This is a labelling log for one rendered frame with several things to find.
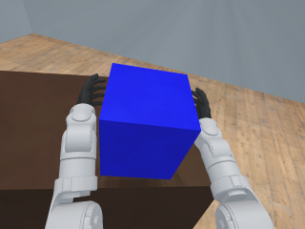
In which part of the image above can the pedestal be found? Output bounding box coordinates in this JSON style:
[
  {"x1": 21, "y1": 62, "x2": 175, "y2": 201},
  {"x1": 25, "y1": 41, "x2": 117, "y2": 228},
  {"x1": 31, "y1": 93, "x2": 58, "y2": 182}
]
[{"x1": 0, "y1": 71, "x2": 214, "y2": 229}]

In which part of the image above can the robot right forearm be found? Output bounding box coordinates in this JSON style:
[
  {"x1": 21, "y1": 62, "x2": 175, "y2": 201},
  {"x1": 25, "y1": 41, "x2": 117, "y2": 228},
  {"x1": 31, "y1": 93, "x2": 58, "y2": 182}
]
[{"x1": 194, "y1": 117, "x2": 274, "y2": 229}]

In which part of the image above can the robot left forearm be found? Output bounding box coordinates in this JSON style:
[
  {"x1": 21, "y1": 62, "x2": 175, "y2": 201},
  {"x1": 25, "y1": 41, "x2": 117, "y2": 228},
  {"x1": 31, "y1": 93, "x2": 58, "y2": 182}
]
[{"x1": 45, "y1": 103, "x2": 98, "y2": 229}]

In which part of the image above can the robot left hand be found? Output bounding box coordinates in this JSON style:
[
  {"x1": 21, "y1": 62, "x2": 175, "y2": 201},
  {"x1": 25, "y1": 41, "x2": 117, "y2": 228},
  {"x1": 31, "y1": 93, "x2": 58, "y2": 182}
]
[{"x1": 76, "y1": 73, "x2": 107, "y2": 107}]

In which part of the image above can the carton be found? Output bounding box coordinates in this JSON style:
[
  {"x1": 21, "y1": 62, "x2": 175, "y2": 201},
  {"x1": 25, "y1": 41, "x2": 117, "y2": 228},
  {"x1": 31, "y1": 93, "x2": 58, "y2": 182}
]
[{"x1": 98, "y1": 63, "x2": 202, "y2": 179}]

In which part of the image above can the robot right upper arm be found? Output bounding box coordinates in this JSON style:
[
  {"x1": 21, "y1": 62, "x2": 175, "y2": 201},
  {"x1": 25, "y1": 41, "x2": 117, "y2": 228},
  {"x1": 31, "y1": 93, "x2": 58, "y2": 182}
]
[{"x1": 215, "y1": 199, "x2": 274, "y2": 229}]

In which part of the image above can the robot right hand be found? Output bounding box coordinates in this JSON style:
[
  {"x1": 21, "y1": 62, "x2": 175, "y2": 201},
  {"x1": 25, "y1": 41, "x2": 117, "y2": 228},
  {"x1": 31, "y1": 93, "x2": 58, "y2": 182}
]
[{"x1": 192, "y1": 87, "x2": 212, "y2": 119}]

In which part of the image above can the robot left upper arm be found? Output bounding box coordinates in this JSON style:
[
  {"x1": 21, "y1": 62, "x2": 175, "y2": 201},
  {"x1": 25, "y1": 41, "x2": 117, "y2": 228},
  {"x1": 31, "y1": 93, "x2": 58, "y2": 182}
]
[{"x1": 46, "y1": 200, "x2": 103, "y2": 229}]

